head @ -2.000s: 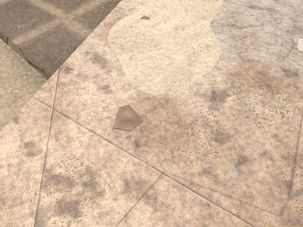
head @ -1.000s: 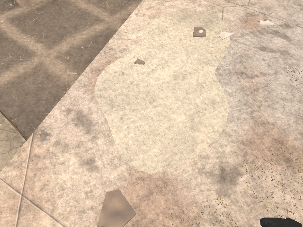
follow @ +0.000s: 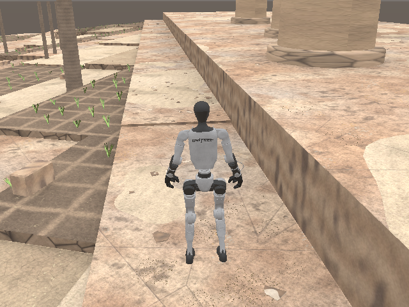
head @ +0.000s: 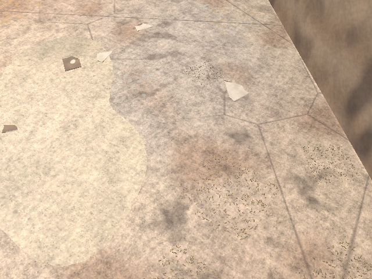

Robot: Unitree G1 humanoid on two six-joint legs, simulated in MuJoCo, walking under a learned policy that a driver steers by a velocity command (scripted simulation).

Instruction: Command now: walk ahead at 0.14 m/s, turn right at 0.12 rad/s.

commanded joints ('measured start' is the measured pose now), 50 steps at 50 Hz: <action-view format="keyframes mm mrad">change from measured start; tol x32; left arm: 1 -55 42 2 -75 -14 -23 -10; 27 330 -31 -24 4 -12 -116 -9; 50 -254 30 -18 -113 -16 -151 -83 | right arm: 1 10 -211 -48 -44 11 7 -6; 50 271 -225 -39 46 24 -48 7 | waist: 1 -40 248 -47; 8 129 -196 47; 25 -79 -67 -70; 27 -68 387 -339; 50 -63 98 61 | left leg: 1 59 181 -209 -184 -142 194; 12 -655 99 -25 525 -115 41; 25 104 -21 86 82 114 81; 27 582 369 -672 -134 -307 290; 35 62 211 -238 -326 30 227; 50 350 251 -73 -223 422 172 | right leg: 1 34 10 -112 -184 14 -8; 5 318 -13 -91 -452 181 -115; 8 417 -380 500 -670 -111 -351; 22 289 -281 76 -697 327 -246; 25 254 -205 -27 -354 709 -179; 27 -241 37 -40 324 -84 -76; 29 -406 -60 33 466 -6 -104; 50 -298 -79 -94 -334 450 -120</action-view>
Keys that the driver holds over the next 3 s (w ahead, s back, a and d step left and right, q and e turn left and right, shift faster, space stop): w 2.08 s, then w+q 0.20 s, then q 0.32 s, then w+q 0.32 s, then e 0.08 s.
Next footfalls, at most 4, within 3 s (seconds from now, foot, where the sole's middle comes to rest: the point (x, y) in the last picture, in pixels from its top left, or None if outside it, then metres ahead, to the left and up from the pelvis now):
0.10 right None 0.01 -0.13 -0.78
0.50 left None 0.30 0.14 -0.78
1.06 right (205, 240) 0.63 -0.09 -0.78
1.60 left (144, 176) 0.92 0.16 -0.78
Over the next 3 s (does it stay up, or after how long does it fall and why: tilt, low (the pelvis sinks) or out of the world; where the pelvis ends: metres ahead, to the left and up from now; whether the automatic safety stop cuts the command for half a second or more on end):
stays up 1.39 0.09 0.00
